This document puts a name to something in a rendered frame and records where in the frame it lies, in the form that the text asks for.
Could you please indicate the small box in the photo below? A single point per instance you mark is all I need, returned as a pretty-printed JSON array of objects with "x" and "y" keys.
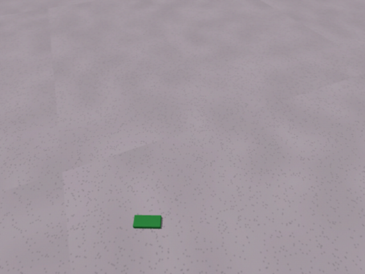
[{"x": 147, "y": 221}]

